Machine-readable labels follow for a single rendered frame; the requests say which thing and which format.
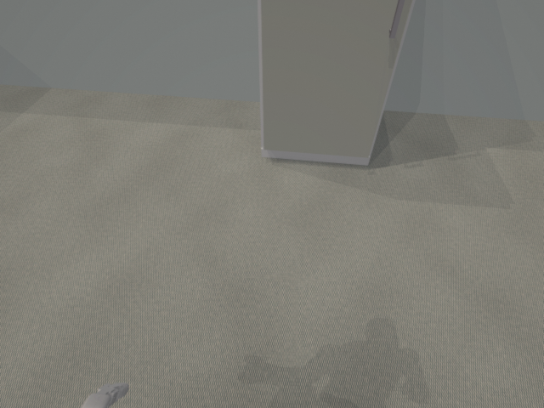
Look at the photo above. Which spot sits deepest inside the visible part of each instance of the left robot hand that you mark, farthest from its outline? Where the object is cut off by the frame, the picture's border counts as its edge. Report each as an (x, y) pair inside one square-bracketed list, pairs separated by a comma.
[(106, 396)]

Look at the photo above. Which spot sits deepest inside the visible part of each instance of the fridge door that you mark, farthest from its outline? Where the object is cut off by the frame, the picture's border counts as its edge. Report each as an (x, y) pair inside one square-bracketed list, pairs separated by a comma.
[(327, 65)]

